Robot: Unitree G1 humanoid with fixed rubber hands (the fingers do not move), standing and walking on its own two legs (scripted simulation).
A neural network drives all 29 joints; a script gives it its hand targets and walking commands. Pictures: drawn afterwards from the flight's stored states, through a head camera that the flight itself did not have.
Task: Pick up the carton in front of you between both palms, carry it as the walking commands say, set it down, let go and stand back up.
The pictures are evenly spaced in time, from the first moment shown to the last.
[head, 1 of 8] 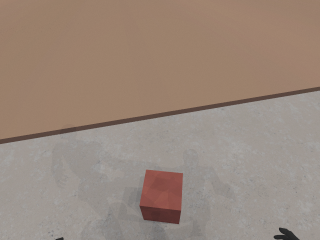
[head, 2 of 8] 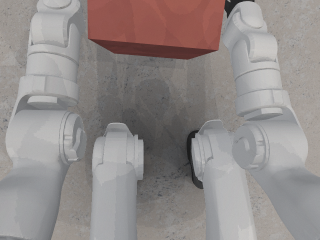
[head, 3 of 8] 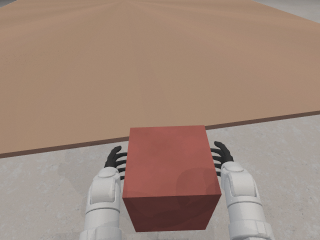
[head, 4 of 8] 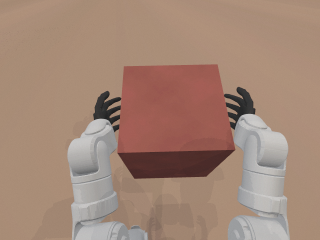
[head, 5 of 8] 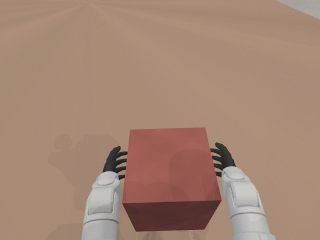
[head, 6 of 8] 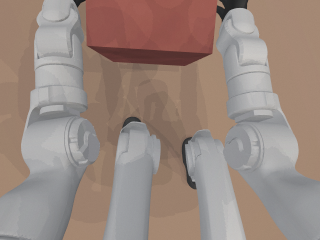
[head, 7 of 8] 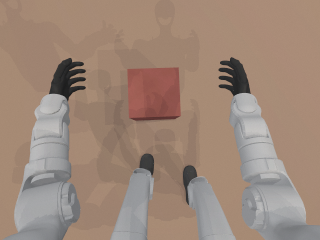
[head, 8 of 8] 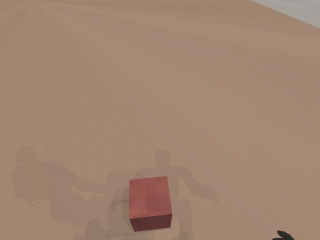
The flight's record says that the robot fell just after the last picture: no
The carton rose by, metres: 0.79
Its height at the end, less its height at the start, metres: +0.05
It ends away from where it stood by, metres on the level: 2.74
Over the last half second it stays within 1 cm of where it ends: yes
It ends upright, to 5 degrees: yes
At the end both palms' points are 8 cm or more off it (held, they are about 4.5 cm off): yes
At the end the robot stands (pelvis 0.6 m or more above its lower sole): yes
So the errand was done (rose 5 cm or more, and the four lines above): yes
